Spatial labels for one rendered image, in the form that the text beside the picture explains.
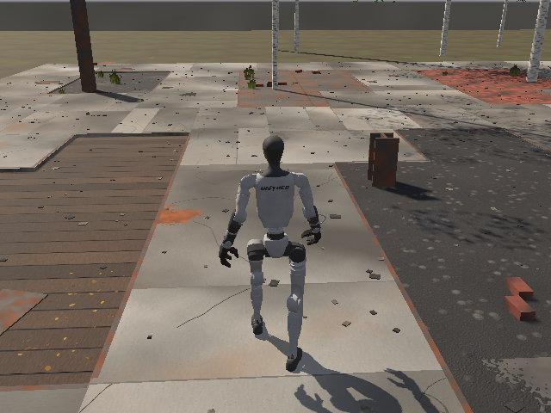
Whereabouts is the left robot hand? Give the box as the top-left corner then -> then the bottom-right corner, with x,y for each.
219,244 -> 238,268

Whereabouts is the robot left forearm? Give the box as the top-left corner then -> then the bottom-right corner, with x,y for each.
222,209 -> 241,249

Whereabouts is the right robot upper arm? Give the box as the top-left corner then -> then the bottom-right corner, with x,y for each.
292,172 -> 316,219

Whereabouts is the left robot upper arm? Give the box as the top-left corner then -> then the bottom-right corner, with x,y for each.
233,174 -> 257,223

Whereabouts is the robot head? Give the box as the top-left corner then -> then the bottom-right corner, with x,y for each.
259,136 -> 289,177

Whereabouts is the robot right shin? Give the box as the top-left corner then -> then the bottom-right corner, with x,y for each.
288,298 -> 303,359

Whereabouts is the right robot hand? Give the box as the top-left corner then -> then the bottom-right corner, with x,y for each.
301,229 -> 321,245

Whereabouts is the robot right forearm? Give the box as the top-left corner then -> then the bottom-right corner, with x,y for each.
307,205 -> 321,233

